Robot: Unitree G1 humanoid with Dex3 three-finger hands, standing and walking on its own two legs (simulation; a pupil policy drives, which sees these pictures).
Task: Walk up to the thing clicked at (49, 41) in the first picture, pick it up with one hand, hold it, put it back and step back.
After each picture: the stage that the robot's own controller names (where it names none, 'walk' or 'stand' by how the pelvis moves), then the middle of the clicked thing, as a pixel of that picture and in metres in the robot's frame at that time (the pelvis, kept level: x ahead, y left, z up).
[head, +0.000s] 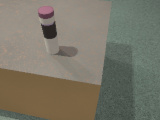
stand; (49, 32) +0.67 +0.19 -0.02
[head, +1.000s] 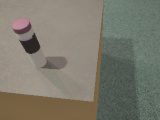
walk; (31, 45) +0.54 +0.27 -0.01
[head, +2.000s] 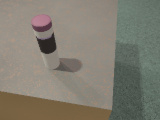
rise first; (47, 45) +0.51 +0.18 +0.01
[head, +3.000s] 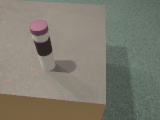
stand; (44, 48) +0.55 +0.19 -0.02
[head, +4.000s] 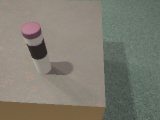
stand; (38, 51) +0.51 +0.21 -0.01
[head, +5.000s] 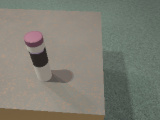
stand; (39, 58) +0.50 +0.21 -0.02
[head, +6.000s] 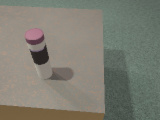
stand; (40, 56) +0.51 +0.20 -0.02
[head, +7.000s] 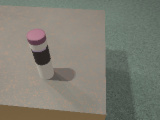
stand; (42, 56) +0.51 +0.20 -0.02
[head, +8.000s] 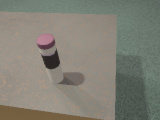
rise first; (51, 61) +0.50 +0.19 -0.01
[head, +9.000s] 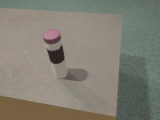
go down; (56, 56) +0.52 +0.18 -0.01
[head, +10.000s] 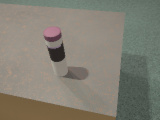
go down; (57, 54) +0.52 +0.18 -0.01
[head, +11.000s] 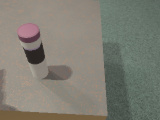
go down; (35, 54) +0.49 +0.17 +0.00
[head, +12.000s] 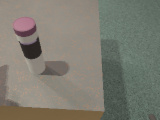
close in; (31, 49) +0.50 +0.17 +0.01
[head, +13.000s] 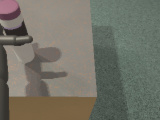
close; (18, 35) +0.53 +0.19 +0.04
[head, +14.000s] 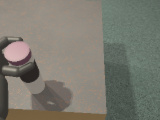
lift; (28, 71) +0.40 +0.20 +0.03
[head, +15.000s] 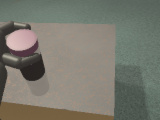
lift; (32, 68) +0.33 +0.18 +0.17
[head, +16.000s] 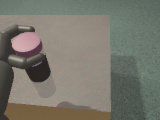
hold; (38, 70) +0.34 +0.16 +0.13
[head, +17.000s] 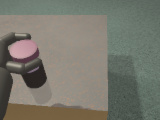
hold; (35, 76) +0.34 +0.17 +0.11
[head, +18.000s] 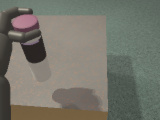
crouch; (35, 52) +0.42 +0.17 +0.14
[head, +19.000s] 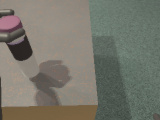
lower; (21, 50) +0.49 +0.18 +0.04
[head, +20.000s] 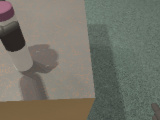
lower; (13, 41) +0.50 +0.18 +0.05
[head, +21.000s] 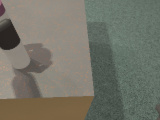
lower; (8, 39) +0.50 +0.20 +0.05
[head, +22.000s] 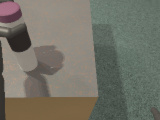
lower; (19, 41) +0.49 +0.18 +0.04
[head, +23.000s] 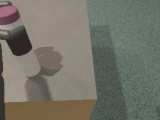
rest; (20, 45) +0.49 +0.17 +0.04
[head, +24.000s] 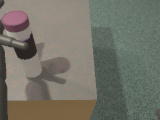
withdraw; (25, 49) +0.47 +0.16 +0.04
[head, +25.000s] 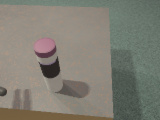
sink last; (50, 68) +0.43 +0.14 +0.02
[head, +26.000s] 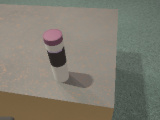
stand; (57, 58) +0.48 +0.15 +0.02
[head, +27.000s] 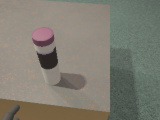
stand; (48, 59) +0.45 +0.15 +0.04
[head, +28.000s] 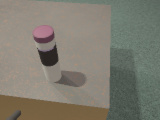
stand; (49, 57) +0.47 +0.15 +0.04
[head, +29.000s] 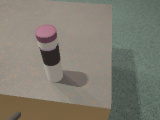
stand; (51, 56) +0.47 +0.15 +0.04
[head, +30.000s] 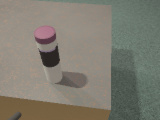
stand; (50, 57) +0.46 +0.15 +0.04
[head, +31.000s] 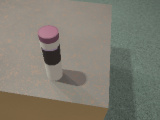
stand; (52, 56) +0.47 +0.15 +0.01
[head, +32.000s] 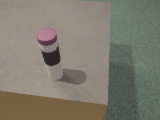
walk; (51, 57) +0.49 +0.15 -0.01
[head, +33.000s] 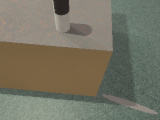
walk; (61, 7) +0.68 +0.12 +0.01
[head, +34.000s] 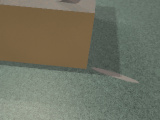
walk; out of the picture +1.02 +0.19 +0.00
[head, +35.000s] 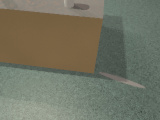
stand; out of the picture +1.09 +0.12 +0.00
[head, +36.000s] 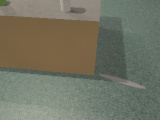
stand; out of the picture +1.08 +0.14 -0.02
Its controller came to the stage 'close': yes
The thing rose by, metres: 0.21
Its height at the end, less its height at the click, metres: +0.00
